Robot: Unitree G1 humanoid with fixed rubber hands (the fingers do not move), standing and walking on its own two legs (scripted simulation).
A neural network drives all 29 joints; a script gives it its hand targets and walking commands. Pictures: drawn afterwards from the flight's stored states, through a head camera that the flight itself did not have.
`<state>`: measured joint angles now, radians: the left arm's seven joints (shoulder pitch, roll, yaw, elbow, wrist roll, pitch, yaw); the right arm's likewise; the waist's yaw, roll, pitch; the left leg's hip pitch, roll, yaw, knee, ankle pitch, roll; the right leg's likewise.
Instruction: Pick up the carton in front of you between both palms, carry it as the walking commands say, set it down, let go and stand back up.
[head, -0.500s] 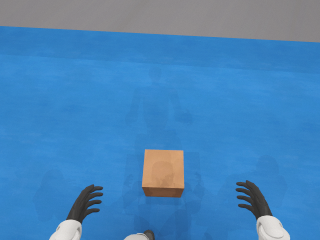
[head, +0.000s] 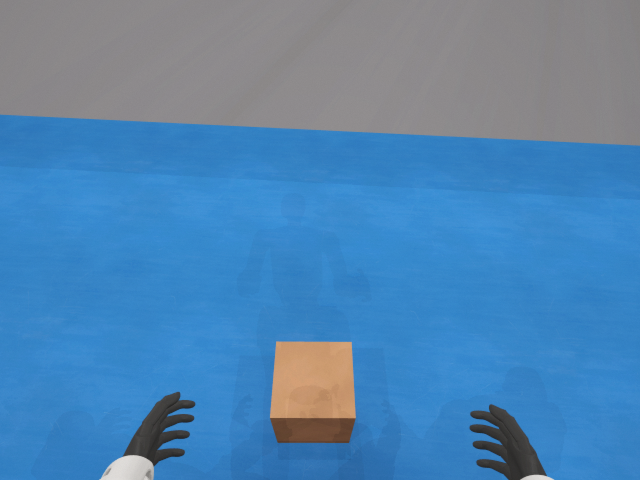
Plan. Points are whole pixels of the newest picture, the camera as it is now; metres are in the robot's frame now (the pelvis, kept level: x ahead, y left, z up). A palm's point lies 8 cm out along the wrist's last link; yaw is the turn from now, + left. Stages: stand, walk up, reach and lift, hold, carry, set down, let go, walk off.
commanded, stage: let go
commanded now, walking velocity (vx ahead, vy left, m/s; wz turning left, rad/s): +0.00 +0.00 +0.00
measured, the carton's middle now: (313, 393) +0.44 +0.04 -0.65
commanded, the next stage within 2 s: stand in 0.04 s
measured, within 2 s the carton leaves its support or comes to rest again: neither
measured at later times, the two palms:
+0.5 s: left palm (106, 465) +0.15 +0.30 -0.10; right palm out of the picture +0.15 -0.28 -0.07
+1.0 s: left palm out of the picture +0.12 +0.31 -0.10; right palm out of the picture +0.11 -0.29 -0.08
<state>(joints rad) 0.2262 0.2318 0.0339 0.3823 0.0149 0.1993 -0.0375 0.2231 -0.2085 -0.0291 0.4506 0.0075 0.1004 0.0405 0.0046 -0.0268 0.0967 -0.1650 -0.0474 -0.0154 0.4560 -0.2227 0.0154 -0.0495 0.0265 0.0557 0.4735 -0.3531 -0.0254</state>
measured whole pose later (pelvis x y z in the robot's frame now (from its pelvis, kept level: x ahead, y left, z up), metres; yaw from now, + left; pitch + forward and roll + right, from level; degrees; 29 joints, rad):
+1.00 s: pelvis +0.01 +0.02 +0.00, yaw -2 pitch -2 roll +0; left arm 0.19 0.37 0.02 0.87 0.03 0.00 0.02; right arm 0.12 -0.35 -0.02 0.94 -0.02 -0.01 -0.02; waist 0.00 -0.04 0.01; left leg -0.17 -0.04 0.01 0.42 -0.22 0.04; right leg -0.04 0.02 0.09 0.38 -0.31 0.00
